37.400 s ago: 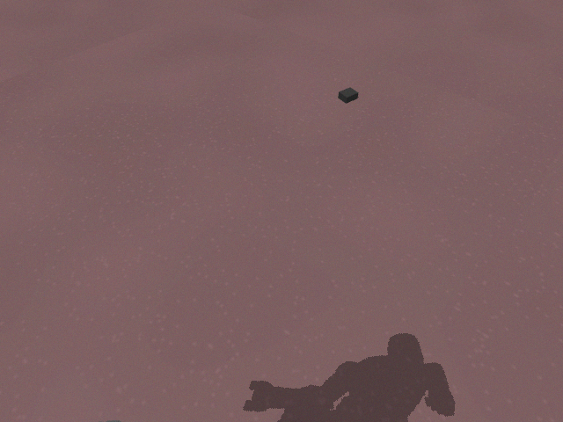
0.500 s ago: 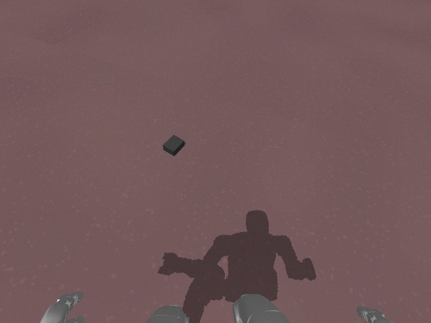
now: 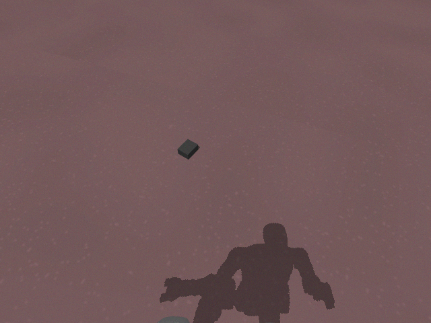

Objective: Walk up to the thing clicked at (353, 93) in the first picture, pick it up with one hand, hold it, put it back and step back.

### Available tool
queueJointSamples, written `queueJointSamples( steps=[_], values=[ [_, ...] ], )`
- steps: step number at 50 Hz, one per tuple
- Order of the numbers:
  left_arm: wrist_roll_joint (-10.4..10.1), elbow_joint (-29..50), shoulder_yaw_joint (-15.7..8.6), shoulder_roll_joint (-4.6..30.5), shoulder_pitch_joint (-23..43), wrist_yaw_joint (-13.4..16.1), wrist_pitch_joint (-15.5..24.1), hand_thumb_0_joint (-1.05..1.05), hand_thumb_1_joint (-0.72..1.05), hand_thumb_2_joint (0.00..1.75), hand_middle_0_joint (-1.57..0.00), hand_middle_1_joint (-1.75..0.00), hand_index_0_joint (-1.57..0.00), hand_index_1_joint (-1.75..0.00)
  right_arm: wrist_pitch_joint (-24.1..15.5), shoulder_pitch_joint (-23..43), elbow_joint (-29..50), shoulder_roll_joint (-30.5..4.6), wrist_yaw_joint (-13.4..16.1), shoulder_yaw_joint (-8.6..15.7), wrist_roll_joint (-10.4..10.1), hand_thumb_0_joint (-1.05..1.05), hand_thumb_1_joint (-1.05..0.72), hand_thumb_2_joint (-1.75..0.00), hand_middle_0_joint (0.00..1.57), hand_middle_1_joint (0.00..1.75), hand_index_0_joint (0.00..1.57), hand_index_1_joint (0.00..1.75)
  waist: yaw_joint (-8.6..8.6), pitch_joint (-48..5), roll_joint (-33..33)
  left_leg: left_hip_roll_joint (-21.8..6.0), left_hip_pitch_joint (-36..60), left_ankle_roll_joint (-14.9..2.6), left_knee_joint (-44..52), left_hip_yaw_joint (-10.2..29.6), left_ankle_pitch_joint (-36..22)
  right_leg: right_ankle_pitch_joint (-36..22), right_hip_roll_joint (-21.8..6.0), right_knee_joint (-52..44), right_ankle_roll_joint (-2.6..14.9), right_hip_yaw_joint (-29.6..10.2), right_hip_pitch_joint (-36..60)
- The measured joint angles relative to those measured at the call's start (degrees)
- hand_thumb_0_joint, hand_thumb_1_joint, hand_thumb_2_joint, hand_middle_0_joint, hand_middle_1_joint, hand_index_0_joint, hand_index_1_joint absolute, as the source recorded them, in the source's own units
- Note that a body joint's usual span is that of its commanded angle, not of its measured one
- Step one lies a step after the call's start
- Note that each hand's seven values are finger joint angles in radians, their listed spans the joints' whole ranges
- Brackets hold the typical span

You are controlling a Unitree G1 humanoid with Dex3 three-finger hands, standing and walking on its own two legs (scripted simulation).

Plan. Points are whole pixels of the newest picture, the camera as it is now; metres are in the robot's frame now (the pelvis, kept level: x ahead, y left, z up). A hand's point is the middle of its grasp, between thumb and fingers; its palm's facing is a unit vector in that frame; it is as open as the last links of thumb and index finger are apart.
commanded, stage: step back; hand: left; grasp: from above
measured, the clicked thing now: (188, 149) +1.09 +0.23 -0.74
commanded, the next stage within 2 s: stand in 0.54 s
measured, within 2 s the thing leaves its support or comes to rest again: neither
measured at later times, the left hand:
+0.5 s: hand (112, 309) +0.15 +0.23 -0.14, palm faces +0.04 -0.94 -0.35, open 7.4 cm
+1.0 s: hand (106, 316) +0.14 +0.24 -0.13, palm faces +0.04 -0.94 -0.33, open 7.4 cm
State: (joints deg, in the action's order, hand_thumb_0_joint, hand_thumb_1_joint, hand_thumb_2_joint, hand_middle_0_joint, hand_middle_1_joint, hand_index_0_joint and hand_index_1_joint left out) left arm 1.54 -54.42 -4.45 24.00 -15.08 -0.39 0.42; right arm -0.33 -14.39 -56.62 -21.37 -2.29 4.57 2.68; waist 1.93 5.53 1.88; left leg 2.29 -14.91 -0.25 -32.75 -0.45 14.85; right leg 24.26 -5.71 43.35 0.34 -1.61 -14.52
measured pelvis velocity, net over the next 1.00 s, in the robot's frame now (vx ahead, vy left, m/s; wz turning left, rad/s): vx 0.06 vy -0.02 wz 0.04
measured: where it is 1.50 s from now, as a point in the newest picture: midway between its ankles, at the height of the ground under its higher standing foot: outside the picture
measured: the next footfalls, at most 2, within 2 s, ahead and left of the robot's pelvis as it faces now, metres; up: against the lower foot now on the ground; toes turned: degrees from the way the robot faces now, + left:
right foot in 0.26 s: +0.14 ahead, -0.14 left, +0.00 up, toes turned -2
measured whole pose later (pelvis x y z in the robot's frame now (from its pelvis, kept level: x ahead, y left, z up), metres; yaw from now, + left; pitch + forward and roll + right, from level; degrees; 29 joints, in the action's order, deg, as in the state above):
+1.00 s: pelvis +0.06 -0.02 +0.02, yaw +2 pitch -4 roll +0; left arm 0.3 -64.7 0.1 19.9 -4.8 -0.8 0.8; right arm -1.1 -3.9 -63.3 -19.4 -0.4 0.6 0.7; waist 0.8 2.6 0.4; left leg 0.2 -2.3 0.3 -19.0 0.2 13.1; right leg 7.8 -2.5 20.7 -0.7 3.0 -9.1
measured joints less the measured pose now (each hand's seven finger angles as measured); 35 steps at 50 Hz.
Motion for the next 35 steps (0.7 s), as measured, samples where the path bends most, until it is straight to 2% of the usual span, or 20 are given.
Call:
queueJointSamples(
  steps=[3,5,8,11,14,15,17,20,23,25,26,29,35],
  values=[
    [-0.30,-0.87,0.73,-0.15,1.10,-0.12,-0.97,0.00,0.91,0.90,-0.20,-0.30,-0.20,-0.30,-1.27,-0.92,1.31,0.97,0.12,-0.20,-0.43,0.01,-0.90,-0.90,0.21,0.30,0.21,0.30,-1.98,-0.79,-0.98,-1.25,0.93,-1.00,0.45,1.28,0.90,4.75,3.48,10.16,1.54,-0.31,-4.87],
    [-0.52,-0.37,0.81,0.10,1.86,-0.44,-0.77,0.00,0.91,0.90,-0.20,-0.30,-0.20,-0.30,-1.60,-1.53,1.65,1.54,0.47,-0.61,-0.61,0.01,-0.90,-0.90,0.21,0.30,0.21,0.30,-2.32,-1.15,-0.42,-1.53,2.30,-0.75,2.17,1.39,0.42,3.01,3.70,11.93,1.95,-0.14,-7.39],
    [-0.72,0.39,0.71,0.17,3.25,-0.94,-0.29,0.00,0.91,0.90,-0.20,-0.30,-0.20,-0.30,-1.78,-1.67,1.70,1.67,0.86,-1.01,-0.70,0.01,-0.90,-0.90,0.21,0.30,0.21,0.30,-2.62,-1.14,0.46,-1.52,3.56,-0.30,3.27,1.30,0.38,-0.37,2.65,8.06,1.36,0.71,-9.23],
    [-0.95,0.38,0.72,-0.34,4.72,-1.02,0.03,0.00,0.91,0.90,-0.20,-0.30,-0.20,-0.30,-1.23,-0.97,1.89,1.17,1.26,-1.34,-0.70,0.01,-0.90,-0.90,0.21,0.30,0.21,0.30,-2.99,-0.78,0.55,-1.71,3.50,0.27,1.71,1.33,1.74,-3.64,2.38,-0.44,0.69,1.53,-8.06],
    [-0.85,-0.25,0.72,-1.32,5.89,-0.52,0.57,0.00,0.91,0.90,-0.20,-0.30,-0.20,-0.30,-0.16,0.28,1.92,0.32,1.76,-1.72,-1.36,0.01,-0.90,-0.90,0.21,0.30,0.21,0.30,-2.80,-0.45,-0.58,-2.71,1.85,1.29,-3.70,1.52,5.29,-12.02,3.72,-8.63,0.29,2.48,-4.83],
    [-0.60,-0.68,0.76,-2.15,6.46,-0.29,0.62,0.00,0.91,0.90,-0.20,-0.30,-0.20,-0.30,0.27,0.98,1.64,-0.06,2.08,-1.77,-1.65,0.01,-0.90,-0.90,0.21,0.30,0.21,0.30,-2.91,-0.08,-2.08,-3.74,1.25,1.44,-5.73,2.31,6.53,-12.37,4.67,-8.34,0.14,3.34,-4.56],
    [-0.16,-1.01,1.35,-3.36,7.13,-0.24,0.55,0.00,0.91,0.90,-0.20,-0.30,-0.20,-0.30,0.92,1.82,1.16,-0.08,2.66,-1.95,-1.97,0.01,-0.90,-0.90,0.21,0.30,0.21,0.30,-2.92,-0.52,-3.35,-3.09,-0.51,0.79,-9.12,4.51,10.87,-11.05,5.01,-7.39,0.32,4.43,-4.99],
    [0.10,-1.22,1.99,-4.49,8.41,-0.48,0.03,0.00,0.90,0.90,-0.20,-0.30,-0.20,-0.30,0.91,2.67,0.20,0.06,2.62,-2.27,-1.99,0.01,-0.90,-0.90,0.20,0.30,0.20,0.30,-2.03,-0.92,-2.86,-1.61,-1.62,0.43,-11.55,3.13,14.75,-10.07,3.78,-6.86,0.67,4.19,-5.61],
    [0.01,-1.19,2.30,-5.25,9.71,-0.51,0.21,0.00,0.90,0.90,-0.20,-0.30,-0.21,-0.30,0.38,3.07,-0.87,-0.27,2.52,-2.41,-1.81,0.01,-0.90,-0.90,0.21,0.30,0.21,0.30,-1.81,-1.03,-3.04,-1.57,-1.04,0.00,-8.20,2.11,12.54,-9.78,2.85,-6.76,0.11,4.85,-6.12],
    [-0.30,-1.36,2.35,-5.08,10.54,-0.49,0.05,0.00,0.90,0.90,-0.20,-0.30,-0.21,-0.30,-0.08,3.46,-1.82,-0.12,2.67,-2.42,-1.49,0.01,-0.90,-0.90,0.21,0.30,0.21,0.30,-1.78,-0.70,-2.56,-1.52,0.53,0.20,-3.16,1.50,5.11,-9.20,2.21,-5.91,-0.34,4.98,-6.44],
    [-0.55,-1.62,2.26,-4.78,10.90,-0.41,-0.16,0.00,0.90,0.90,-0.20,-0.30,-0.21,-0.30,-0.24,3.77,-2.39,0.33,2.78,-2.42,-1.26,0.01,-0.90,-0.90,0.20,0.30,0.21,0.30,-1.59,-0.35,-1.67,-1.01,1.16,0.28,-2.31,1.07,4.05,-9.04,1.70,-5.68,-0.57,4.50,-6.32],
    [-1.68,-2.87,2.49,-4.38,10.97,-0.25,-0.50,0.00,0.90,0.90,-0.20,-0.30,-0.21,-0.30,-0.55,4.18,-3.66,1.10,2.43,-2.92,-0.89,0.01,-0.90,-0.90,0.21,0.30,0.21,0.30,-1.33,-0.71,-1.15,-1.38,2.65,0.28,-0.45,0.77,4.39,-10.24,2.17,-8.75,-0.96,4.34,-4.46],
    [-1.67,-6.75,3.33,-3.82,10.34,-0.55,-0.12,0.00,0.91,0.90,-0.20,-0.30,-0.20,-0.30,-1.13,6.05,-5.17,2.21,1.83,-3.86,-1.42,0.01,-0.90,-0.90,0.21,0.30,0.21,0.30,-1.73,-1.81,-0.59,-2.08,7.04,0.43,5.33,0.82,2.58,-12.68,2.99,-15.35,-1.00,4.64,0.32]
  ],
)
